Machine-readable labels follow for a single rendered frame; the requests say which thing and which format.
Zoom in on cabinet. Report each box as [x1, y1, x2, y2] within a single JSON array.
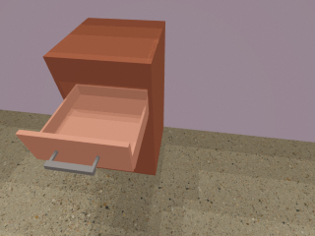
[[42, 18, 165, 176]]

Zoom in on handle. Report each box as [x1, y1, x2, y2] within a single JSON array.
[[43, 150, 100, 176]]

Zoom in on drawer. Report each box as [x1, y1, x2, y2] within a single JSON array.
[[16, 84, 149, 172]]

